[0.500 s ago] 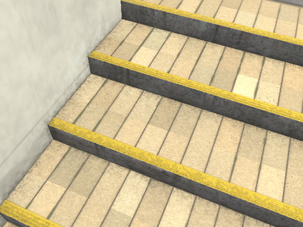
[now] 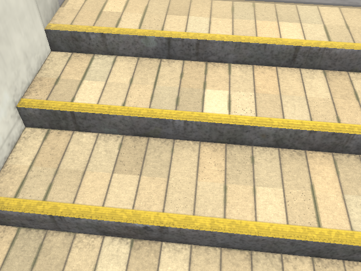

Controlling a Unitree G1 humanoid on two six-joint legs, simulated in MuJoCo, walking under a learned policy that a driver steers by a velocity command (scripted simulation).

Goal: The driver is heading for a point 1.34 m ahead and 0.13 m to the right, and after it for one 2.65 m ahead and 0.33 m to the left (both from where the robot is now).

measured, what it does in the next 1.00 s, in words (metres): climbs, turning right: right foot 0.11 m higher, then left foot 0.11 m higher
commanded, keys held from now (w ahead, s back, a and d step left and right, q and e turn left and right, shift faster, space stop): w+e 0.32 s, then w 0.68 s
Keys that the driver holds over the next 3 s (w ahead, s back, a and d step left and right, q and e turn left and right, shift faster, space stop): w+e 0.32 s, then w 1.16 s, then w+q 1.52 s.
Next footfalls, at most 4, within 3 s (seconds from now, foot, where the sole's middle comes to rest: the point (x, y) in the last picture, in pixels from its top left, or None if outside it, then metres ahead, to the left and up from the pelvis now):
0.44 right None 0.33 -0.16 -0.65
0.96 left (202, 193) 0.71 -0.05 -0.54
1.56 right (293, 108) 1.03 -0.41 -0.43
2.18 left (229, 31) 1.40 -0.19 -0.32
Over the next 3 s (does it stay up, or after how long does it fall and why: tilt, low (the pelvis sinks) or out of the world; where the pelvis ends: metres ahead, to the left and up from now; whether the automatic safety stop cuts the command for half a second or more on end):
stays up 1.63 -0.28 0.46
